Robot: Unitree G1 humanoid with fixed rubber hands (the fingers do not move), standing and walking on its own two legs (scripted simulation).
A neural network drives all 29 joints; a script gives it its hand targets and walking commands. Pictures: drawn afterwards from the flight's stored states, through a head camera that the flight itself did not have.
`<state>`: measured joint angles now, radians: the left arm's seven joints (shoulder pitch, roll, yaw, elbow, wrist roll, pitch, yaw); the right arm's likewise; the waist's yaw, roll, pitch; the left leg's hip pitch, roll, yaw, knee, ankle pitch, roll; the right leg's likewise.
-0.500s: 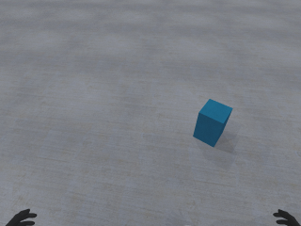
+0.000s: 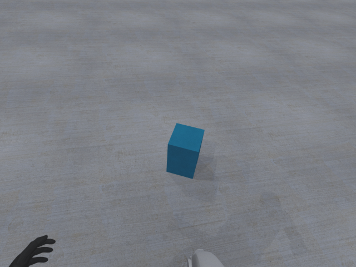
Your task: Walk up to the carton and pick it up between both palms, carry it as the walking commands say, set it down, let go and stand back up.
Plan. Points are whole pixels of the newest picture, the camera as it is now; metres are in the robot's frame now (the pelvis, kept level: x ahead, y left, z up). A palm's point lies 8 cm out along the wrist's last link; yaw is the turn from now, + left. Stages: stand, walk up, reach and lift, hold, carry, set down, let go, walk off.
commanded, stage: walk up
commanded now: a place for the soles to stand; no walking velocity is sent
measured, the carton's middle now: (184, 151) +0.90 -0.17 -0.62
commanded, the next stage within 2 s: none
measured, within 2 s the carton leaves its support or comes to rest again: neither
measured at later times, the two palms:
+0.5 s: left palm (48, 194) +0.35 +0.30 -0.07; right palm (298, 212) +0.25 -0.34 -0.05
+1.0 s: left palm (82, 133) +0.53 +0.25 -0.03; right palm (288, 162) +0.41 -0.40 -0.06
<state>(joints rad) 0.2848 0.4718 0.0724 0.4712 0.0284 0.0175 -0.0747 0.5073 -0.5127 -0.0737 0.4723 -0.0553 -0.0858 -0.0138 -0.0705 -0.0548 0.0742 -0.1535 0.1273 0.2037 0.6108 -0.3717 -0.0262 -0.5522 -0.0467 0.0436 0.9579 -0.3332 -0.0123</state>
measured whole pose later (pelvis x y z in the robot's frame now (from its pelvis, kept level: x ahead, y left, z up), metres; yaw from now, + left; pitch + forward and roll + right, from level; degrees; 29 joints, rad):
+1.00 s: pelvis +0.36 -0.06 +0.00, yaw -12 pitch -4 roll +0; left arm 0.36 0.51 0.06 0.50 0.01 -0.03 0.00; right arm 0.36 -0.48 -0.05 0.51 -0.01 -0.01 0.03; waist 0.04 0.03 0.09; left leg -0.44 0.07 0.03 0.80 -0.32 0.02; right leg -0.25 -0.05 -0.04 0.66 -0.33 0.00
